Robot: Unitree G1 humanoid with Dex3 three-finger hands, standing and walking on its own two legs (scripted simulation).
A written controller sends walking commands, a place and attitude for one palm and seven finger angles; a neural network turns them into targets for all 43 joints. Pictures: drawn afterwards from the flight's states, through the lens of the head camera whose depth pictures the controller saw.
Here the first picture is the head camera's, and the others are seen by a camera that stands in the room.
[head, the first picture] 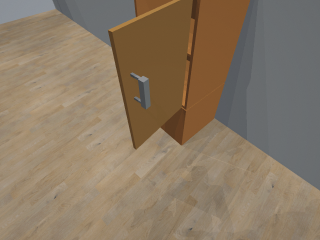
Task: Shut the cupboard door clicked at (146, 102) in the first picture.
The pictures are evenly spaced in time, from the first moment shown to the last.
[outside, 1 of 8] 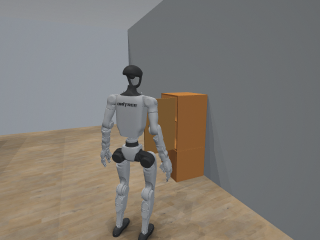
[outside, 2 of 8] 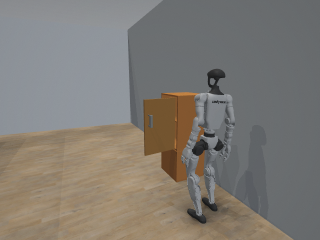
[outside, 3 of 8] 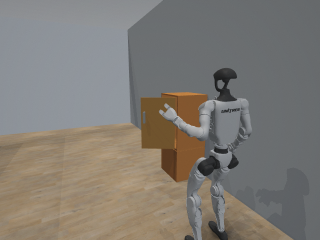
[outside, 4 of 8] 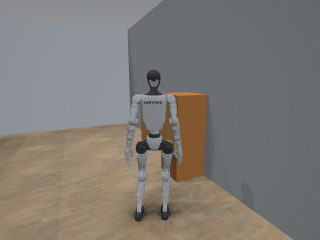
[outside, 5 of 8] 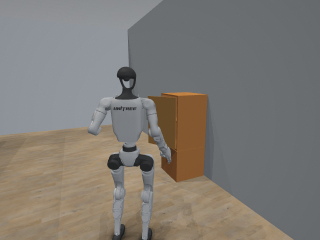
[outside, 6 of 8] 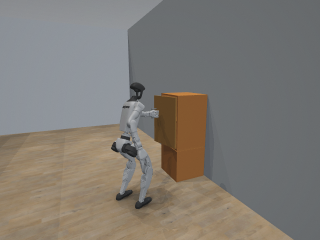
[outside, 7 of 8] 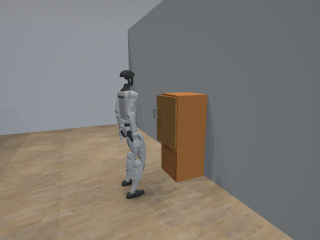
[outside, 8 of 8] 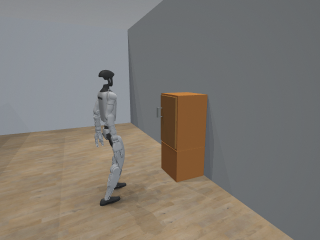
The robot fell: no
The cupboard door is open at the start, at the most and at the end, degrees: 97 97 0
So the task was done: yes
